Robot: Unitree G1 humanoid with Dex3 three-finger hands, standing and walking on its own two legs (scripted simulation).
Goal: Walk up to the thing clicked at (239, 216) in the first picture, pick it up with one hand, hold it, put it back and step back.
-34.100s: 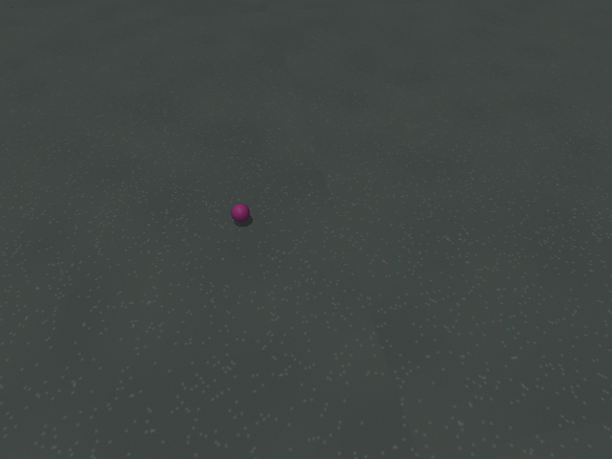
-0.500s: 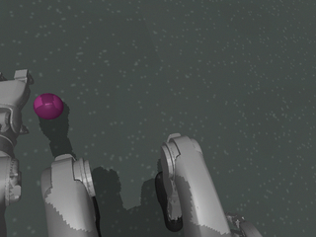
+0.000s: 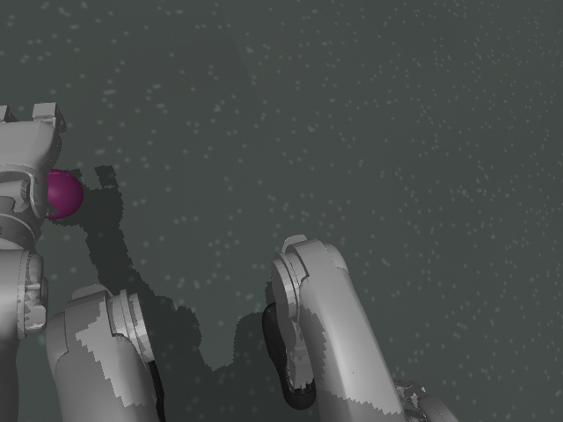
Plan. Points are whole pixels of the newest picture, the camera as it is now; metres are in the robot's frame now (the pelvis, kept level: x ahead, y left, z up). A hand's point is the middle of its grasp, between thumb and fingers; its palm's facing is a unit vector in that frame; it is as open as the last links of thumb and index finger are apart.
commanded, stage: approach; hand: left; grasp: from above
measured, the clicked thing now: (54, 194) +0.50 +0.25 -0.28
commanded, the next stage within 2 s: close in in 0.02 s
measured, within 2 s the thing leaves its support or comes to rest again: neither
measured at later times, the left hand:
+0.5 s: hand (35, 195) +0.47 +0.25 -0.19, palm faces -0.48 -0.07 -0.88, open 13.5 cm
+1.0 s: hand (50, 197) +0.48 +0.24 -0.24, palm faces -0.46 -0.10 -0.88, open 13.6 cm
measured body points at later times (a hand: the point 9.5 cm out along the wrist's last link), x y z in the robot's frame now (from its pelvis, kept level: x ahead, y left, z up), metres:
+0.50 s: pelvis +0.00 +0.00 -0.01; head +0.25 +0.06 +0.36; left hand +0.49 +0.25 -0.14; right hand +0.03 -0.27 -0.10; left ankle +0.08 +0.14 -0.29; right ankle +0.11 -0.13 -0.29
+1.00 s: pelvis +0.01 +0.00 -0.02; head +0.28 +0.08 +0.33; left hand +0.50 +0.24 -0.19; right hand +0.01 -0.25 -0.10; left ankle +0.08 +0.14 -0.29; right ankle +0.11 -0.13 -0.29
